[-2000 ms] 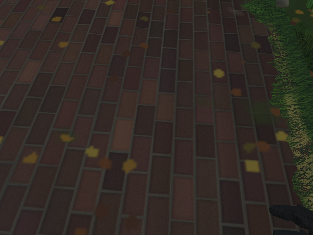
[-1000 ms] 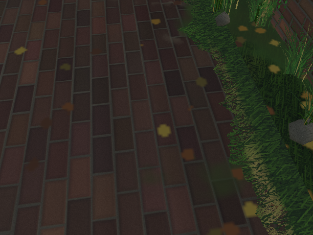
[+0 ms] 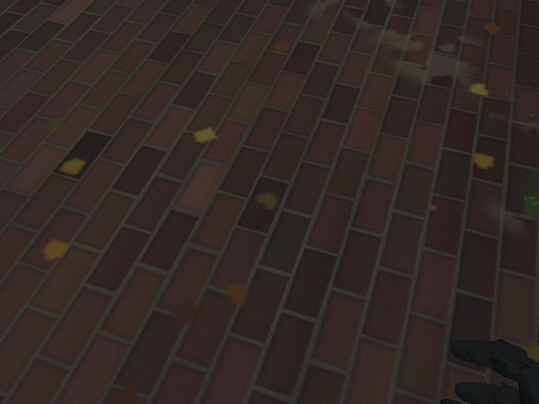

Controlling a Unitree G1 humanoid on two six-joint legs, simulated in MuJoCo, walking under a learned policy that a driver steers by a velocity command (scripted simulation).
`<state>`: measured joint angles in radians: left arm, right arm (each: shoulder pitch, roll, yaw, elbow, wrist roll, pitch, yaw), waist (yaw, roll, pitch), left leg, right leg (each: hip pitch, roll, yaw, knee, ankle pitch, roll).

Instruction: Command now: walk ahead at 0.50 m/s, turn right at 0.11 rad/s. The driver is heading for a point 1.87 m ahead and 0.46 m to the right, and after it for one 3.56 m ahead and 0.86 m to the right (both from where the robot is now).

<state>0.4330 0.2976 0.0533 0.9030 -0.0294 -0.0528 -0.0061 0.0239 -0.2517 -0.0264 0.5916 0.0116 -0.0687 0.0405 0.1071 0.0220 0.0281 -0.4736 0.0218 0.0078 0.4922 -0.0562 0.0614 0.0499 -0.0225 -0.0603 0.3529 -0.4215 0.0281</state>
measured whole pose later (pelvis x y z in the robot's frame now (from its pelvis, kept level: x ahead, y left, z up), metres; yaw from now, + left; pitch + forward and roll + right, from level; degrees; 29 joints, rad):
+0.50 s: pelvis +0.25 -0.03 +0.00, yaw -15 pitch +1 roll +3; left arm 0.08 0.27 0.05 0.71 -0.01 -0.03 -0.06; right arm 0.32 -0.28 -0.08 0.84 0.02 -0.04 -0.02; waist -0.06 -0.03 0.05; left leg 0.08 0.03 0.27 0.35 -0.42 -0.04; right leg -0.55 -0.04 -0.04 0.60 -0.06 -0.07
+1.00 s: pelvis +0.41 -0.06 +0.01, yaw -29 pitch +2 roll +0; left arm 0.22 0.29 0.05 0.69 0.00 -0.01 0.00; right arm 0.17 -0.29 -0.05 0.74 0.01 -0.07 0.00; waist 0.03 0.00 -0.03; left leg -0.37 0.01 -0.05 0.55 -0.22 -0.02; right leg -0.29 0.12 0.17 0.50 -0.24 -0.05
